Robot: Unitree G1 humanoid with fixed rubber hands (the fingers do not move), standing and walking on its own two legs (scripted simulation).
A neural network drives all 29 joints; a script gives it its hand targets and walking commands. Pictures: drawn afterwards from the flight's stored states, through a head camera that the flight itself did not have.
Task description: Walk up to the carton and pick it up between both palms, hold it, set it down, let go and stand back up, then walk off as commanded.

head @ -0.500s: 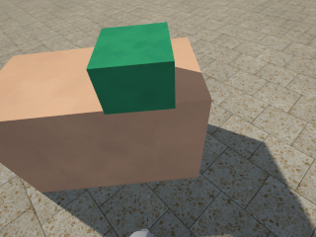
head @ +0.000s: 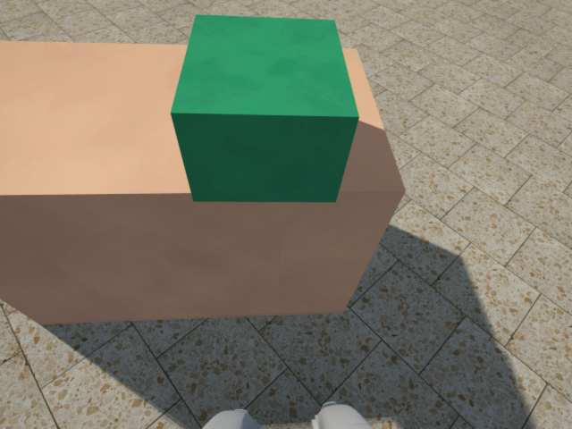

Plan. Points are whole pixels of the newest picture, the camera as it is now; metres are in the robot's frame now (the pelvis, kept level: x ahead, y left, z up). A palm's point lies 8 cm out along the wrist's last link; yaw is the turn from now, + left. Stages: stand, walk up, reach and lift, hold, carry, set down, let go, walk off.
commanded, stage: walk off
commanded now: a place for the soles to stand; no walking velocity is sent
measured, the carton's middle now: (265, 108) +0.66 +0.03 +0.05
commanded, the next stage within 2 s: none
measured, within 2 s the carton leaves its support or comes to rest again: neither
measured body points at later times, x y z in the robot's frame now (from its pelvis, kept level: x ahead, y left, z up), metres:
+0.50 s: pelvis -0.05 +0.09 +0.01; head +0.03 +0.14 +0.45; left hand +0.01 +0.41 -0.14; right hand +0.04 -0.22 -0.09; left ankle -0.01 +0.13 -0.69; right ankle -0.04 -0.12 -0.63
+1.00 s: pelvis -0.14 +0.11 -0.01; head -0.09 +0.16 +0.43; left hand -0.06 +0.44 -0.16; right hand -0.03 -0.18 -0.11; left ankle -0.14 +0.20 -0.69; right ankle -0.03 -0.07 -0.68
